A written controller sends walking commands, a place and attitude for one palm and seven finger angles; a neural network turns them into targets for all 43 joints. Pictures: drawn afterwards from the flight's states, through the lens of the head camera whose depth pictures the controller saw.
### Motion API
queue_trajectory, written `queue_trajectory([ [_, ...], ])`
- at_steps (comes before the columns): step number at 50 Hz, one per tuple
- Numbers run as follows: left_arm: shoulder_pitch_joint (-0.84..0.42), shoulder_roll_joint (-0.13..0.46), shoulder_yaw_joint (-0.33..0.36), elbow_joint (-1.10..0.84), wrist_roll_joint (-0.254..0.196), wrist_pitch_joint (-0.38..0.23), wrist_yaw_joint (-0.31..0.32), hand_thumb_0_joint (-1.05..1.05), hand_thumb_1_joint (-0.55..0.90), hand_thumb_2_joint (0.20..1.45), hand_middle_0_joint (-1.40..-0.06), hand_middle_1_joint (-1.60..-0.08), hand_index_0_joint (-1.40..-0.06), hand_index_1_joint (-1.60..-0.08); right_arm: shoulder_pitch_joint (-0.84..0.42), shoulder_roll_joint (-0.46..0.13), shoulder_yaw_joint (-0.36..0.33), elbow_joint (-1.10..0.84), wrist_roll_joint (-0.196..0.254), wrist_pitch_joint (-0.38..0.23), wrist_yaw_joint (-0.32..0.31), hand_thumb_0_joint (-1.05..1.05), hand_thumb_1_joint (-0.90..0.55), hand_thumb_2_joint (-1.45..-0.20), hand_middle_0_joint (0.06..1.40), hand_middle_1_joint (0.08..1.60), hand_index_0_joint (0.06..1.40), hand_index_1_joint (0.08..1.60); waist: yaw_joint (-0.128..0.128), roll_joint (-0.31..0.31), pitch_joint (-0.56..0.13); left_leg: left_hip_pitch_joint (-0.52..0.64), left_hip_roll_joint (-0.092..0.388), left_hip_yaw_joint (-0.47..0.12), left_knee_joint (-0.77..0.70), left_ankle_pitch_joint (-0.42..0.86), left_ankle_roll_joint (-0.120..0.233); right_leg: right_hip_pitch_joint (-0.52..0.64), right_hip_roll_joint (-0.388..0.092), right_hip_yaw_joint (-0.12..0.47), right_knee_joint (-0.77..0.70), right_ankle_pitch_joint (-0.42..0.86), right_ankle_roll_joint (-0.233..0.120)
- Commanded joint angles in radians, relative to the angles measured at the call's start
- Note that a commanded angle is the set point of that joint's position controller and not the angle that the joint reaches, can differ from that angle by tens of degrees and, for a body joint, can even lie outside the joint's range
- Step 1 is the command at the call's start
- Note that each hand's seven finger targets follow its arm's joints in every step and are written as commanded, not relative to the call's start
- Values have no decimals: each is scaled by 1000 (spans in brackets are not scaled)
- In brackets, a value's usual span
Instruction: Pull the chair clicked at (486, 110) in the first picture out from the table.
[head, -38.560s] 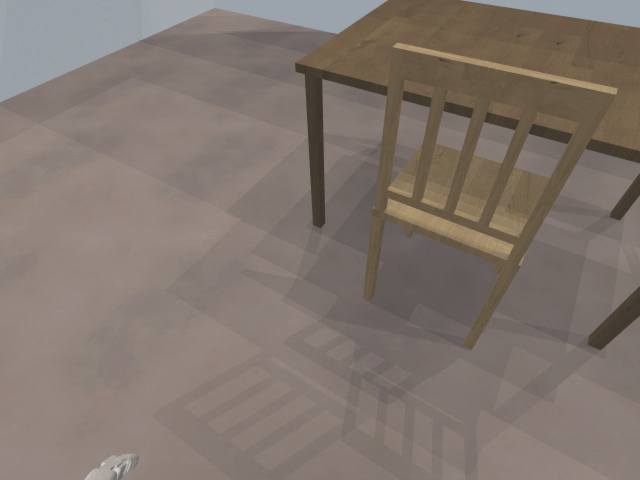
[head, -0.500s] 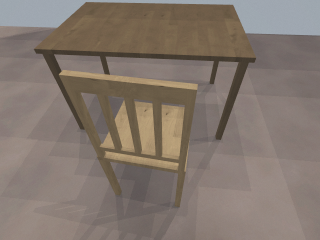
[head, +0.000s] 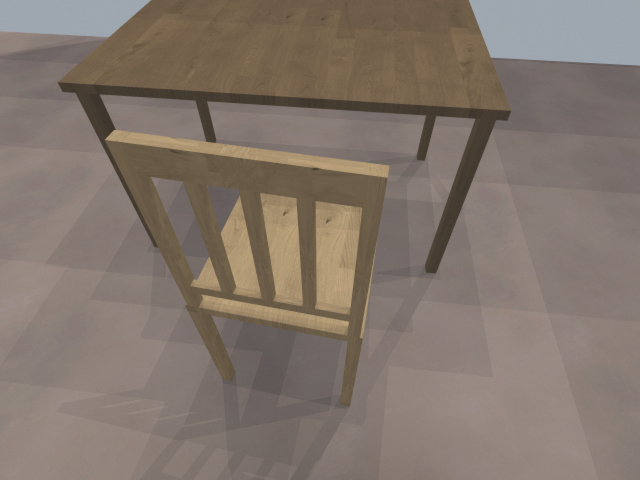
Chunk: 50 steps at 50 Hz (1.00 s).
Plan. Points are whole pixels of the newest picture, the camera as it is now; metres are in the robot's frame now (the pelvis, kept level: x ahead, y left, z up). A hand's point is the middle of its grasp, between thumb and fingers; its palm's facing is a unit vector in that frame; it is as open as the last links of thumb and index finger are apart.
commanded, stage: look again from close up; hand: left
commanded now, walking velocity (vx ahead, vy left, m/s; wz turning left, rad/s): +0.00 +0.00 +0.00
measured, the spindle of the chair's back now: (260, 250) +0.49 +0.15 -0.07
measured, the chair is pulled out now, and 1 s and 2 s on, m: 0.30 0.30 0.30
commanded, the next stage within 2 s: shuffle to correct the standing spot in 0.80 s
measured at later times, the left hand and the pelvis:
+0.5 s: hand out of the picture +0.00 +0.18 -0.17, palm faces +0.03 -0.98 -0.20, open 7.4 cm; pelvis +0.00 +0.00 +0.00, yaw +0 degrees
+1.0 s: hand out of the picture -0.01 +0.18 -0.18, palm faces +0.03 -0.98 -0.19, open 7.4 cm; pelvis +0.00 +0.01 +0.00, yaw -1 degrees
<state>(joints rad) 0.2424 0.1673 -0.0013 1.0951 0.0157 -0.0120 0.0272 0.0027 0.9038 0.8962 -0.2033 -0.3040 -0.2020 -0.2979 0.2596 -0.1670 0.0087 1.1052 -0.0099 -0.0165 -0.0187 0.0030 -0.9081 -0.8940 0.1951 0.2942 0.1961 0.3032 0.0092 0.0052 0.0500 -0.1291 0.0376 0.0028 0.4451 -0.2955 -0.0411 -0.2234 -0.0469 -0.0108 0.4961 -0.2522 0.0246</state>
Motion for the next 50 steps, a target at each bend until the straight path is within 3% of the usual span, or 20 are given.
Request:
queue_trajectory([
  [1,55,129,23,-33,-4,-12,7,0,900,900,-200,-300,-200,-300,71,-89,-15,-26,-1,-15,-7,0,-900,-900,200,300,200,300,-4,-9,-17,-57,49,-11,-70,199,41,53,-64,53,-74,205,-47],
  [12,64,120,22,-29,-3,-8,6,0,900,900,-200,-300,-200,-300,76,-73,-15,-17,0,-11,-8,0,-900,-900,200,300,200,300,-2,-26,26,-71,48,-9,-87,153,43,24,-57,53,-100,129,-47],
  [20,79,110,23,-27,-3,-9,7,0,900,900,-200,-300,-200,-300,95,-71,-15,-14,1,-17,-9,0,-900,-900,200,300,200,300,-1,-5,-8,-66,49,-16,-81,183,45,44,-59,49,-85,149,-46],
  [25,88,103,22,-23,-2,-8,8,0,900,900,-200,-300,-200,-300,98,-65,-17,-11,1,-15,-9,0,-900,-900,200,300,200,300,-1,-24,8,-68,48,-12,-80,175,46,33,-59,48,-89,144,-44],
  [31,96,96,21,-21,-2,-7,9,0,900,900,-200,-300,-200,-300,106,-59,-17,-9,2,-16,-10,0,-900,-900,200,300,200,300,0,-6,11,-74,50,-16,-86,180,48,35,-54,46,-84,142,-44],
  [32,97,94,20,-22,-2,-6,8,0,900,900,-200,-300,-200,-300,100,-55,-17,-9,2,-15,-11,0,-900,-900,200,300,200,300,3,-1,37,-82,50,-18,-94,169,50,26,-50,46,-92,130,-44],
  [36,105,89,21,-21,-2,-7,9,0,900,900,-200,-300,-200,-300,109,-59,-17,-10,1,-17,-11,0,-900,-900,200,300,200,300,0,-6,11,-68,49,-15,-86,180,49,29,-53,48,-85,141,-43],
  [45,113,82,22,-21,-1,-7,9,0,900,900,-200,-300,-200,-300,111,-48,-19,-11,1,-17,-12,0,-900,-900,200,300,200,300,3,-5,21,-78,45,-14,-86,173,50,28,-54,52,-88,139,-45],
  [50,118,95,36,-35,9,6,1,0,900,900,-200,-300,-200,-300,136,-50,-26,-11,-11,2,-3,0,-900,-900,200,300,200,300,7,-29,79,-125,20,16,-60,-131,57,-56,-41,100,-112,-243,-71],
])
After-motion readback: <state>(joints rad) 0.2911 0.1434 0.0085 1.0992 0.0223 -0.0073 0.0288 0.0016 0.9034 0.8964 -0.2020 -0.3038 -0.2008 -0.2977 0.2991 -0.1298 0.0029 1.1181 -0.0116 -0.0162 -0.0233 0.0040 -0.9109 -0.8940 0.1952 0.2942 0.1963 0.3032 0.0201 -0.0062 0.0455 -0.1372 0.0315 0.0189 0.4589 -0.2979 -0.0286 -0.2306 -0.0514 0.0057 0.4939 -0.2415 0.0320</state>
